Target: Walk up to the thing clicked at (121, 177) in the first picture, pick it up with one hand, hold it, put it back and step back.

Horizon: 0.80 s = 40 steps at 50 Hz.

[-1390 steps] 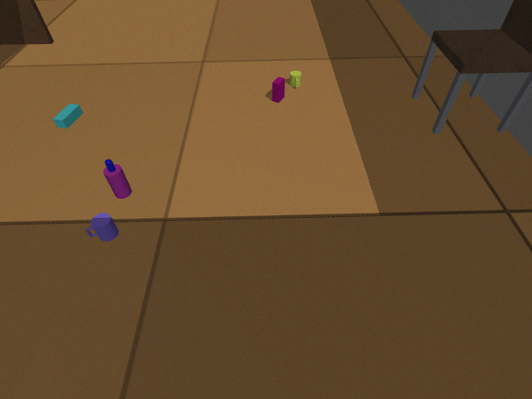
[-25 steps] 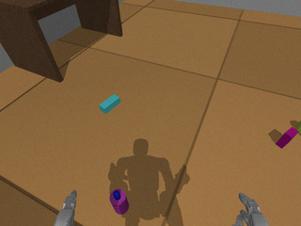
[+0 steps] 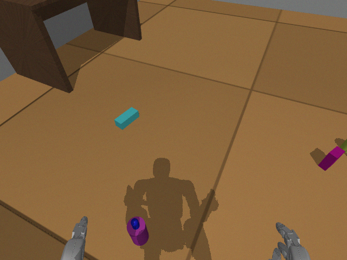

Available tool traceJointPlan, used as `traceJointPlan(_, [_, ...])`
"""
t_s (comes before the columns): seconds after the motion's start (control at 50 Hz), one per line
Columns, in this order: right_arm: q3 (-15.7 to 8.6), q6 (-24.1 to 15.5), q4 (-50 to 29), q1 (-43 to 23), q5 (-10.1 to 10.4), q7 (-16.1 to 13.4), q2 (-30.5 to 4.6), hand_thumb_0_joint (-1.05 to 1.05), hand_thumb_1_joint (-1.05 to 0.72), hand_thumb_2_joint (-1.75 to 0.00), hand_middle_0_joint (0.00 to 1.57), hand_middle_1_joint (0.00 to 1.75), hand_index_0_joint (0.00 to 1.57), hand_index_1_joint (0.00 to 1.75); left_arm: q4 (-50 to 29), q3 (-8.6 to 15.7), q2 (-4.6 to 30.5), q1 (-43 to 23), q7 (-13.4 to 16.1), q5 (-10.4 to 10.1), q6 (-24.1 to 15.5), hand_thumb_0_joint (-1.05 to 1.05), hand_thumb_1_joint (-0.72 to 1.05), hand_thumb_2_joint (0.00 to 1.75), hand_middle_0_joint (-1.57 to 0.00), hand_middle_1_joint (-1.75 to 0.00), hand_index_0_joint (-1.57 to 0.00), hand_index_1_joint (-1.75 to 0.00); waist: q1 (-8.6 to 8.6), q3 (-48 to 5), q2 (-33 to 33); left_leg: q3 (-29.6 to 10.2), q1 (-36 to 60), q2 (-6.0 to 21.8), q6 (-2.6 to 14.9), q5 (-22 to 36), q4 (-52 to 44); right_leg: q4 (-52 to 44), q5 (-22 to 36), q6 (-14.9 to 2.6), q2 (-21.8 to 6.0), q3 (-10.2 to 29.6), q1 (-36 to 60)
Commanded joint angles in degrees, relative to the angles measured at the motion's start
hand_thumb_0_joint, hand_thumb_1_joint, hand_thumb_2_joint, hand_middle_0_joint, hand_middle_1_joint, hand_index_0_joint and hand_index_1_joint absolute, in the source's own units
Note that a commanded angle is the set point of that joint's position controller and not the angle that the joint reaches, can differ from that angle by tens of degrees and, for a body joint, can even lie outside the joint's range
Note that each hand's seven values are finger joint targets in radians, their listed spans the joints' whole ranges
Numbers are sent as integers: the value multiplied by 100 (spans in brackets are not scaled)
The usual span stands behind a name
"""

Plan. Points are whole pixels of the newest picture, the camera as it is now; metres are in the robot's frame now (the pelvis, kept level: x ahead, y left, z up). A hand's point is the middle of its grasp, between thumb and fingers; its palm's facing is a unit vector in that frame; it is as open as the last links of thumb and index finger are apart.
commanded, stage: home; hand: left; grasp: from the side
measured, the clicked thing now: (137, 229) +0.41 +0.21 -0.61
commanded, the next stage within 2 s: stand in 0.08 s
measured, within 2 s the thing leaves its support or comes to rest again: neither
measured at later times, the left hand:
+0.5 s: hand out of the picture +0.17 +0.18 -0.05, palm faces +0.09 -0.96 -0.28, open 12.7 cm
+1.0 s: hand out of the picture +0.06 +0.25 -0.11, palm faces -0.02 -0.93 -0.35, open 7.4 cm
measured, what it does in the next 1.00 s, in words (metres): stands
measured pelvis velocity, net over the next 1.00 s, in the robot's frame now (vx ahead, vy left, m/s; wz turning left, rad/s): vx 0.00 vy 0.00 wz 0.00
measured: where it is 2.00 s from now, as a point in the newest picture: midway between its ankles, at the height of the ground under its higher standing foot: outside the picture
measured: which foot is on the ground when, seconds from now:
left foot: down 0.00-1.00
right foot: down 0.00-1.00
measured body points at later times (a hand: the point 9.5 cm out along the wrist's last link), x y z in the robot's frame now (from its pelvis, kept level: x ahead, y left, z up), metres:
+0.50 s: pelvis +0.00 +0.00 +0.00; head +0.02 +0.01 +0.45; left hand +0.16 +0.23 -0.03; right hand +0.16 -0.24 -0.07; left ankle +0.02 +0.12 -0.69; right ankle +0.01 -0.13 -0.69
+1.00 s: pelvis +0.00 +0.00 +0.04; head +0.01 +0.00 +0.49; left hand +0.06 +0.30 -0.09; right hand +0.08 -0.28 -0.09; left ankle +0.02 +0.12 -0.69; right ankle +0.01 -0.13 -0.69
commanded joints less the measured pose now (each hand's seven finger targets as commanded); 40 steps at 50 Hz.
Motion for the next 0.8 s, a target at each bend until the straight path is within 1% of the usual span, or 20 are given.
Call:
traceJointPlan(0.0, [-320, -294, -863, -364, -28, -51, -649, 0, -90, -90, 20, 30, 20, 30, -950, 299, 460, -43, 7, 32, -303, 0, -57, 4, -5, -5, -5, -5, 5, -544, -11, 131, 467, -133, 79, 930, -945, -881, 809, -133, 195, -146, 254])
traceJointPlan(0.04, [-343, -299, -849, -325, -38, -49, -672, 0, -90, -90, 20, 30, 20, 30, -1091, 319, 508, -89, 13, 38, -299, 0, -56, 5, -5, -5, -5, -5, -6, -743, 59, 135, 561, -136, 70, 1118, -907, -831, 992, -132, 204, -143, 303])
traceJointPlan(0.08, [-307, -298, -828, -358, -30, -41, -651, 0, -90, -90, 20, 30, 20, 30, -876, 268, 410, 2, 10, 34, -270, 0, -58, 4, -5, -5, -5, -5, 4, -508, 2, 117, 476, -125, 66, 970, -962, -830, 820, -141, 210, -150, 233])
traceJointPlan(0.1, [-338, -303, -868, -362, -30, -45, -686, 0, -90, -90, 20, 30, 20, 30, -1262, 351, 562, -278, 28, 29, -313, 0, -58, 4, -5, -5, -5, -5, 31, -634, 174, 102, 524, -116, 53, 961, -1003, -805, 821, -154, 215, -161, 243])
traceJointPlan(0.12, [-305, -301, -833, -400, -29, -41, -653, 0, -90, -90, 20, 30, 20, 30, -908, 321, 468, -120, 23, 31, -289, 0, -58, 4, -5, -5, -5, -5, 18, -481, 66, 83, 437, -115, 55, 826, -1026, -824, 675, -149, 221, -179, 216])
traceJointPlan(0.16, [-360, -303, -929, -412, -23, -57, -724, 0, -90, -90, 20, 30, 20, 30, -1217, 409, 626, -299, 53, 38, -322, 0, -58, 4, -5, -5, -5, -5, 13, -585, 84, 86, 489, -114, 60, 889, -1024, -824, 751, -150, 213, -175, 263])
traceJointPlan(0.2, [-323, -303, -900, -372, -27, -61, -687, 0, -90, -90, 20, 30, 20, 30, -1045, 335, 528, -108, 35, 28, -296, 0, -42, 20, -20, -21, -20, -21, -17, -508, -26, 128, 497, -125, 79, 979, -958, -871, 852, -134, 196, -140, 243])
traceJointPlan(0.22, [-338, -312, -912, -412, -28, -61, -703, 0, -90, -90, 20, 30, 20, 30, -1187, 326, 557, -242, 28, 19, -292, 0, -34, 28, -20, -29, -20, -29, -7, -480, 62, 132, 461, -129, 82, 925, -960, -893, 818, -134, 187, -135, 227])
traceJointPlan(0.26, [-287, -310, -808, -356, -33, -48, -626, 0, -90, -90, 20, 30, 20, 30, -872, 232, 384, -44, 12, 20, -274, 0, -18, 44, -20, -30, -20, -30, -29, -399, -27, 103, 420, -121, 82, 876, -974, -878, 755, -133, 196, -157, 203])
traceJointPlan(0.28, [-357, -316, -931, -387, -26, -52, -710, 0, -90, -90, 20, 30, 20, 30, -1214, 383, 563, -216, 39, 21, -306, 0, -10, 52, -20, -30, -20, -30, 24, -531, 62, 132, 430, -137, 84, 913, -952, -882, 803, -139, 175, -133, 257])
traceJointPlan(0.38, [-340, -296, -852, -338, -36, -28, -686, 0, -90, -90, 20, 30, 20, 30, -1025, 292, 452, -31, 22, 30, -302, 0, 30, 90, -20, -30, -20, -30, 16, -614, 103, 90, 521, -109, 55, 1052, -1000, -771, 886, -160, 214, -181, 287])
traceJointPlan(0.46, [-338, -283, -893, -365, -29, -29, -694, 0, -90, -90, 20, 30, 20, 30, -1223, 410, 628, -312, 31, 25, -311, 0, 62, 90, -20, -30, -20, -30, 9, -635, 165, 86, 478, -116, 65, 926, -1004, -829, 788, -154, 210, -161, 245])
traceJointPlan(0.48, [-582, 107, 405, -852, -692, 312, -1532, 0, -90, -90, 20, 30, 20, 30, 787, 615, 1295, -1195, -232, 555, -902, 0, 70, 90, -20, -30, -20, -30, 190, 331, -205, -329, 866, 170, 292, 1570, -1330, -924, 1092, -435, -226, 400, 725])
traceJointPlan(0.5, [-637, 292, 598, -668, -747, 513, -1490, 0, -90, -90, 20, 30, 20, 30, 1568, 650, 1345, -952, -362, 653, -1139, 0, 78, 90, -20, -30, -20, -30, 197, -53, -534, -104, 953, 99, 391, 1426, -1141, -1095, 1078, -557, -355, 572, 976])
traceJointPlan(0.52, [-640, 364, 655, -673, -711, 590, -1442, 0, -90, -90, 20, 30, 20, 30, 1759, 635, 1355, -992, -447, 641, -1292, 0, 86, 90, -20, -30, -20, -30, 140, -41, -628, -90, 1066, 45, 449, 1277, -1142, -1198, 1087, -619, -430, 766, 910])
traceJointPlan(0.54, [-635, 426, 656, -700, -645, 674, -1420, 0, -90, -90, 20, 30, 20, 30, 1907, 591, 1433, -1079, -518, 596, -1375, 0, 90, 90, -20, -30, -20, -30, 104, 146, -579, -158, 978, 6, 451, 941, -1299, -1325, 720, -631, -421, 803, 781])
traceJointPlan(0.58, [-609, 416, 820, -682, -448, 846, -1397, 0, -90, -90, 20, 30, 20, 30, 2291, 527, 1426, -1248, -620, 438, -1510, 0, 90, 90, -20, -30, -20, -30, 147, 39, -170, -223, 1262, 31, 474, 825, -1572, -1321, 658, -539, -418, 733, 975])
traceJointPlan(0.62, [-675, 437, 943, -794, -364, 934, -1463, 0, -90, -90, 20, 30, 20, 30, 2722, 521, 1424, -1216, -652, 346, -1541, 0, 90, 90, -20, -30, -20, -30, 236, 19, -188, -273, 1362, 59, 420, 800, -1696, -1468, 629, -482, -394, 652, 1061])
traceJointPlan(0.72, [-668, 497, 1400, -950, -387, 980, -1462, 0, -90, -90, 20, 30, 20, 30, 3639, 475, 1430, -1495, -632, 308, -1617, 0, 90, 90, -20, -30, -20, -30, 240, 247, 134, -484, 1500, 220, 400, 823, -2334, -1666, 906, -350, -339, 505, 1414])
traceJointPlan(0.78, [-658, 530, 1670, -865, -348, 974, -1473, 0, -90, -90, 20, 30, 20, 30, 4093, 481, 1532, -1591, -609, 288, -1645, 0, 90, 90, -20, -30, -20, -30, 190, 297, -80, -406, 1716, 200, 350, 1221, -2436, -1912, 1255, -357, -425, 579, 1646])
